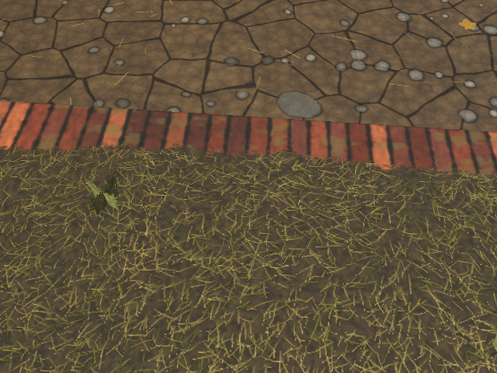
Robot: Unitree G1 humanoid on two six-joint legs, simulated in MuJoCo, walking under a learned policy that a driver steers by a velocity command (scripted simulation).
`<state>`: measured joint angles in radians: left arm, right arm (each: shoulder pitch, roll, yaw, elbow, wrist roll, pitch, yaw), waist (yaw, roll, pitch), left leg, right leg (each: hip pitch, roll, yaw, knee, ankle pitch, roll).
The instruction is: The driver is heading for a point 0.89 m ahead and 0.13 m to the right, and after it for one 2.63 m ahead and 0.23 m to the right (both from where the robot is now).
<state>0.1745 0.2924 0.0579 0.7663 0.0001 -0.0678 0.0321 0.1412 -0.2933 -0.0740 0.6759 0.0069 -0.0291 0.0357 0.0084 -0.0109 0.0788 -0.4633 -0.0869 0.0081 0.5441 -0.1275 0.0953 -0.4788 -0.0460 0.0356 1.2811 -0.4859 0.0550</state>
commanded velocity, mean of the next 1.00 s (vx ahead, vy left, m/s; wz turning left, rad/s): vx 0.22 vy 0.00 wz -0.15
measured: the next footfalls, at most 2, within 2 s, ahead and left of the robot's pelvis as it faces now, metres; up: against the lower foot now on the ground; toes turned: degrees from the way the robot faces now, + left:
right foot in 0.34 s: +0.17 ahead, -0.17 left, +0.00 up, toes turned +7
right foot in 0.86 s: +0.30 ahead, -0.25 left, +0.00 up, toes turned -12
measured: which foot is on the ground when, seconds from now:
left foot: down 0.00-0.86, up 0.88-1.00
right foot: up 0.00-0.32, down 0.34-0.54, up 0.56-0.84, down 0.86-1.00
